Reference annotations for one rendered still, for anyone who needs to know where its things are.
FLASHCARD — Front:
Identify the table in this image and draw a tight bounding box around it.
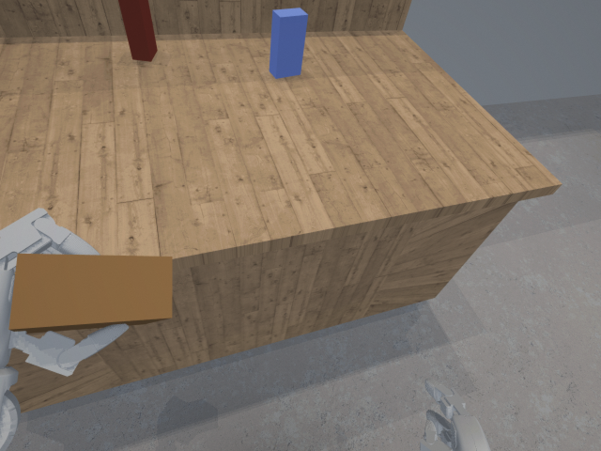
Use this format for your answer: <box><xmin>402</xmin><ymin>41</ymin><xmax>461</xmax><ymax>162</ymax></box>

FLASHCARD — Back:
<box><xmin>0</xmin><ymin>0</ymin><xmax>562</xmax><ymax>413</ymax></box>

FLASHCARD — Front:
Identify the left robot hand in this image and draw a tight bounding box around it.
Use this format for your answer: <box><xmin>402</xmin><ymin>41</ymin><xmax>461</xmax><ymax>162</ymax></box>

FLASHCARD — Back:
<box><xmin>0</xmin><ymin>208</ymin><xmax>129</xmax><ymax>376</ymax></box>

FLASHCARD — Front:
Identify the right robot hand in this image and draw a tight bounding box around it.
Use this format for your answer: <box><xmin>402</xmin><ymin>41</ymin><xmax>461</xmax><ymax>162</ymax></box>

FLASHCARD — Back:
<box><xmin>420</xmin><ymin>378</ymin><xmax>491</xmax><ymax>451</ymax></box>

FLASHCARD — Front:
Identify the robot left forearm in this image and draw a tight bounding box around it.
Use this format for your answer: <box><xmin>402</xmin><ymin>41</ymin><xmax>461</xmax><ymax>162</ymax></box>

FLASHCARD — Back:
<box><xmin>0</xmin><ymin>366</ymin><xmax>21</xmax><ymax>451</ymax></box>

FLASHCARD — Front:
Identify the sponge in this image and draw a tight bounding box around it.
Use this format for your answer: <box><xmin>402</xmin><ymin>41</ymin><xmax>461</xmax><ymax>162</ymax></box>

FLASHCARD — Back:
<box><xmin>8</xmin><ymin>254</ymin><xmax>173</xmax><ymax>334</ymax></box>

